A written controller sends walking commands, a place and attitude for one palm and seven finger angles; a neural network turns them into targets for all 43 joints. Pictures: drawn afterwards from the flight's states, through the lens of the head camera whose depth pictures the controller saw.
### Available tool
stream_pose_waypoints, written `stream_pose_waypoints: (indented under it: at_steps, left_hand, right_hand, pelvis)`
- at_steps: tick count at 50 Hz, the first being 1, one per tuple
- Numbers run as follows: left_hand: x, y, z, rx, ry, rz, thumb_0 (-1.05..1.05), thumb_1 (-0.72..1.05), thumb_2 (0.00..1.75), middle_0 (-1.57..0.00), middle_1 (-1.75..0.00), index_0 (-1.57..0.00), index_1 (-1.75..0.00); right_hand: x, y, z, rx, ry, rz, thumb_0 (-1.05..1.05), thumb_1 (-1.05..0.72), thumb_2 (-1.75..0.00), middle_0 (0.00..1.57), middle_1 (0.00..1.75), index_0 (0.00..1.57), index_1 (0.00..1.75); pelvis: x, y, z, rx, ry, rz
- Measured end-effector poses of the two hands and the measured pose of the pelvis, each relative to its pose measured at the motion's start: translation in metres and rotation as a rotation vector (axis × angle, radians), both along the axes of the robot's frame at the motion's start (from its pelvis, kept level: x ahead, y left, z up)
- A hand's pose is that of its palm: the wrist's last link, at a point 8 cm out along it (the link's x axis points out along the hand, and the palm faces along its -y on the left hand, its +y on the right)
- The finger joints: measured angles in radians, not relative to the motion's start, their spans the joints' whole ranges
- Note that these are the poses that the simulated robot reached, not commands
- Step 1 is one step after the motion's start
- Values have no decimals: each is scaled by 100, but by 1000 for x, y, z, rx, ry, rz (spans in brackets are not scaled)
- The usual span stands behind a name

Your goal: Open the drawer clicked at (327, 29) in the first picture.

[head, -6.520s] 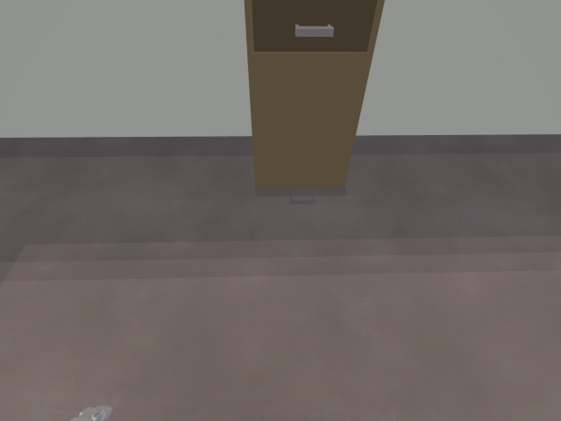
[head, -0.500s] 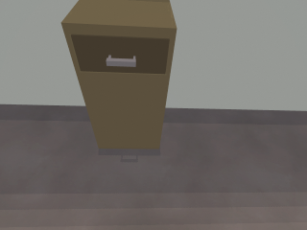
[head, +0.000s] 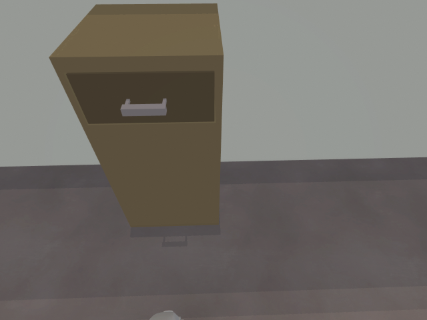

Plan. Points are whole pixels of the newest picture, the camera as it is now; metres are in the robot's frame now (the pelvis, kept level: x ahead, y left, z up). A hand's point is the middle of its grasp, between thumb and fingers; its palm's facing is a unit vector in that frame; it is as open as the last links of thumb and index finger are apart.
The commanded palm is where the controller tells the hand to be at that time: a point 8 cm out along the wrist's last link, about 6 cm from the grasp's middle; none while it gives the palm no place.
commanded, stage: take the last steps up to it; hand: left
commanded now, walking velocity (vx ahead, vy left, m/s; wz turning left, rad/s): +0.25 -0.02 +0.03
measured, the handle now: (145, 105) +0.69 +0.25 +0.02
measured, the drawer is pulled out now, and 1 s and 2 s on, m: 0.00 0.00 0.00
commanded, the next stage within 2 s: come to a stop and stand still in 0.28 s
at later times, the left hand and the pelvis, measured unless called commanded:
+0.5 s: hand (129, 297) +0.21 +0.21 -0.18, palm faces +0.02 -0.98 -0.21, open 7.3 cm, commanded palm none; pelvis +0.15 +0.03 -0.01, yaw -1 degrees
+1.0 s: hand (117, 300) +0.20 +0.24 -0.19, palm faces +0.05 -0.98 -0.20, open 7.3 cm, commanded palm none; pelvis +0.14 +0.05 -0.01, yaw +0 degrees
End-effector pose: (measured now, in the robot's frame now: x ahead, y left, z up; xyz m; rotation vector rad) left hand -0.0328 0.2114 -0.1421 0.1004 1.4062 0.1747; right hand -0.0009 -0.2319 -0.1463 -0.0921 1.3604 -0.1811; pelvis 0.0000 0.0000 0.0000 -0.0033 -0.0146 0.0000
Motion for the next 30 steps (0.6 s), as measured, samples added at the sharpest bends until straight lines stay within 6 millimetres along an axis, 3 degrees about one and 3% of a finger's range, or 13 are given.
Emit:
stream_pose_waypoints:
  at_steps: [8,10,12,14,17,21,26,30]
  left_hand:
    - [-4,4,-19,-78,151,88,0,91,90,-20,-30,-21,-30]
    - [4,12,-27,-89,187,86,0,90,90,-20,-30,-21,-30]
    - [21,21,-28,-84,197,63,0,91,90,-20,-30,-20,-30]
    - [49,31,-25,-70,172,38,0,91,90,-20,-30,-20,-30]
    - [101,45,-19,-39,90,3,0,91,90,-20,-30,-20,-30]
    - [173,53,-10,3,-40,-33,0,91,90,-20,-30,-20,-30]
    - [248,46,-3,56,-160,-78,0,92,90,-19,-30,-20,-30]
    - [283,31,-1,81,-196,-116,0,91,90,-20,-30,-20,-30]
  right_hand:
    - [133,29,4,-38,-157,110,1,-92,-90,20,30,20,30]
    - [158,38,1,-53,-205,118,1,-91,-90,20,30,20,30]
    - [171,46,3,-52,-225,106,1,-91,-90,20,30,20,30]
    - [175,52,5,-46,-221,81,0,-91,-90,20,30,20,30]
    - [177,46,11,-71,-209,32,-2,-95,-90,21,30,20,30]
    - [167,38,8,-65,-124,20,-2,-95,-90,21,30,20,30]
    - [152,31,-8,-20,1,-9,0,-93,-90,20,30,20,30]
    - [150,25,-25,23,66,-51,0,-91,-90,20,30,20,30]
  pelvis:
    - [58,27,-13,-24,1,4]
    - [72,35,-21,-19,-2,-6]
    - [84,39,-21,-7,-6,-23]
    - [95,42,-16,-1,-5,-29]
    - [111,43,-9,8,2,-31]
    - [133,39,-4,13,5,-28]
    - [158,22,-9,30,-12,-21]
    - [172,9,-17,29,-15,-20]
